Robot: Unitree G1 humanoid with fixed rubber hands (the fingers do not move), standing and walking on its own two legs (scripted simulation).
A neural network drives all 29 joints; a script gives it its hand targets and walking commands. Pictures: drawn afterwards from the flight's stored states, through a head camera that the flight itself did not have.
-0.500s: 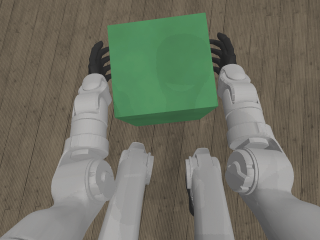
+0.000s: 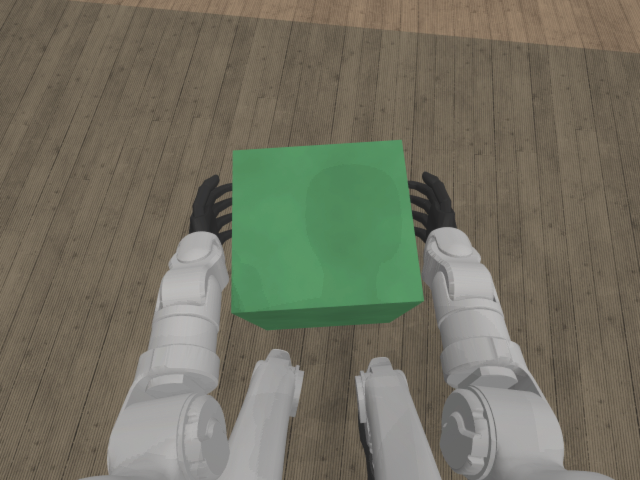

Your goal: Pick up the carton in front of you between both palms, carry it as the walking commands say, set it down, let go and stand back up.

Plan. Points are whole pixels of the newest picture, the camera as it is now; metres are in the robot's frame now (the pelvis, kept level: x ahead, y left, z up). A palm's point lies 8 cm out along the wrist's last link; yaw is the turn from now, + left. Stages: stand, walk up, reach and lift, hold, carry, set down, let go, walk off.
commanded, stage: reach and lift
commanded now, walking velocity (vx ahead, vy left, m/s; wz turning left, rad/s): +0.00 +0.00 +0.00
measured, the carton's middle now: (323, 250) +0.42 +0.02 -0.12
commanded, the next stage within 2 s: hold in 1.80 s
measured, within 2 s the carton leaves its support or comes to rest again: neither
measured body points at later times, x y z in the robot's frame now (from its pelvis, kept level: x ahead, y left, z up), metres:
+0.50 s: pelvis +0.05 +0.00 +0.14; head +0.12 +0.00 +0.58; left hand +0.39 +0.17 +0.10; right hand +0.39 -0.14 +0.10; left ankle +0.08 +0.14 -0.55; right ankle +0.07 -0.12 -0.55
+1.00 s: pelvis +0.06 +0.01 +0.19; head +0.02 +0.01 +0.64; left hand +0.36 +0.16 +0.20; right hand +0.36 -0.14 +0.20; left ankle +0.08 +0.14 -0.55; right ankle +0.07 -0.12 -0.55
